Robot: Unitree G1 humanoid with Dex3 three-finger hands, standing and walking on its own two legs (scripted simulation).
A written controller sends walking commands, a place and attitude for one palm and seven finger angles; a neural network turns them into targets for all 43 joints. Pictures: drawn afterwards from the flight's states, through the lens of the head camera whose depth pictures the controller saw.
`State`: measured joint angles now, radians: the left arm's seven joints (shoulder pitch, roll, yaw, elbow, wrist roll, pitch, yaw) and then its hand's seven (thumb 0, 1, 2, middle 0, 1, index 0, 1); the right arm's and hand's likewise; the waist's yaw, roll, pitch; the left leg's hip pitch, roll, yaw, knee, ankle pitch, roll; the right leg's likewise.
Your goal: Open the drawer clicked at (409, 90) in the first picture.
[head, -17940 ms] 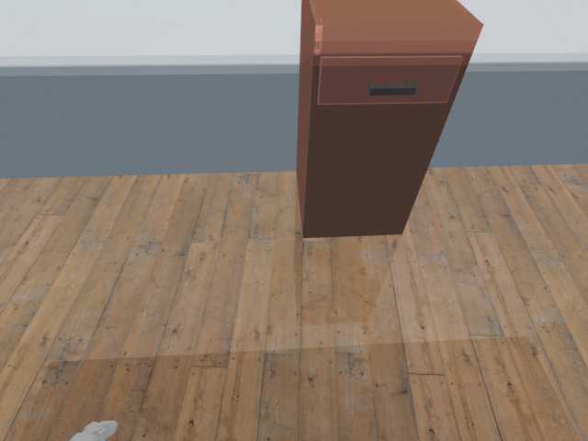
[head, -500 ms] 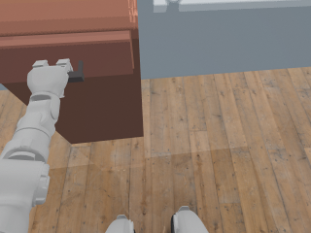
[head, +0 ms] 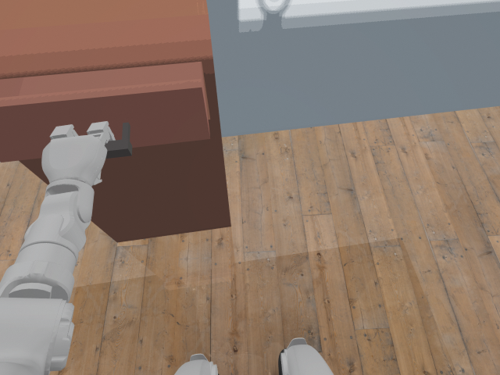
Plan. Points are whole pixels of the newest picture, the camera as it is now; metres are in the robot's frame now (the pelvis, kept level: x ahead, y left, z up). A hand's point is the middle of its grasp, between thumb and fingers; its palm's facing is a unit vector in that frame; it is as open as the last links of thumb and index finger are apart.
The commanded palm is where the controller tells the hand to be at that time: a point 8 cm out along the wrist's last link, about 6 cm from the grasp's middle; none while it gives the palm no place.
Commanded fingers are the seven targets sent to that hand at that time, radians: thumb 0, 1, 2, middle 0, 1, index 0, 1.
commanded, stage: pull the drawer open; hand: left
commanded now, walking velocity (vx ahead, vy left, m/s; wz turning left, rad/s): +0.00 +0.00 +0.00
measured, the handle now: (91, 141) +0.51 +0.26 +0.01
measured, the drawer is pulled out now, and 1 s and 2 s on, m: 0.06 0.11 0.19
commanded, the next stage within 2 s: none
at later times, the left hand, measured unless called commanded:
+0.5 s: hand (89, 204) +0.39 +0.25 -0.01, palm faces -0.05 -0.01 -1.00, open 5.6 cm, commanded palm +0.38 +0.25 +0.04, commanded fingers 0.00 0.90 0.90 -0.40 -1.35 -0.40 -1.35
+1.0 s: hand (89, 204) +0.39 +0.25 -0.01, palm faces -0.05 +0.00 -1.00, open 5.6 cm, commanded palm +0.37 +0.25 +0.04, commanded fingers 0.00 0.90 0.90 -0.40 -1.35 -0.40 -1.35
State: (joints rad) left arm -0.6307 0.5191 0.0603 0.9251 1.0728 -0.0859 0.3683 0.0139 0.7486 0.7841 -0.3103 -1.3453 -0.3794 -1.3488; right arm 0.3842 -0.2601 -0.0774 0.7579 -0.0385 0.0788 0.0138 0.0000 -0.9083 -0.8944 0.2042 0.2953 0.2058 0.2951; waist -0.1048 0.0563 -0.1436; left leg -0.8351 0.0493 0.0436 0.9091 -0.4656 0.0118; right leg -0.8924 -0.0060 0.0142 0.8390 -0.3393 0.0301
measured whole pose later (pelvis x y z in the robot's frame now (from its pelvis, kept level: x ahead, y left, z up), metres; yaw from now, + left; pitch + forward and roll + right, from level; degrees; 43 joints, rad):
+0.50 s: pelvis +0.00 -0.01 +0.00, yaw +3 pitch +18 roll -1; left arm -0.55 0.40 -0.04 0.89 1.12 -0.05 0.42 0.01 0.72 0.82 -0.37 -1.35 -0.40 -1.35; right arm 0.20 -0.24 -0.07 0.69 -0.03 0.06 -0.02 0.00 -0.91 -0.89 0.20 0.30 0.21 0.30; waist -0.03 0.04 -0.14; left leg -0.74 0.02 0.00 0.89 -0.45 0.00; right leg -0.79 -0.03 -0.03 0.85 -0.36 0.02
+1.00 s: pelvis -0.03 -0.02 +0.00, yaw +2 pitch +19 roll +0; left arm -0.63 0.49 0.02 1.01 1.11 -0.10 0.43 0.01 0.72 0.82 -0.38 -1.35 -0.40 -1.35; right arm 0.33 -0.27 -0.08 0.77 -0.03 0.03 -0.03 0.00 -0.91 -0.89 0.20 0.30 0.21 0.30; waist -0.08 0.04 -0.13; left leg -0.82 0.03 0.02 0.92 -0.42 -0.01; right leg -0.89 -0.02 -0.01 0.88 -0.33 0.01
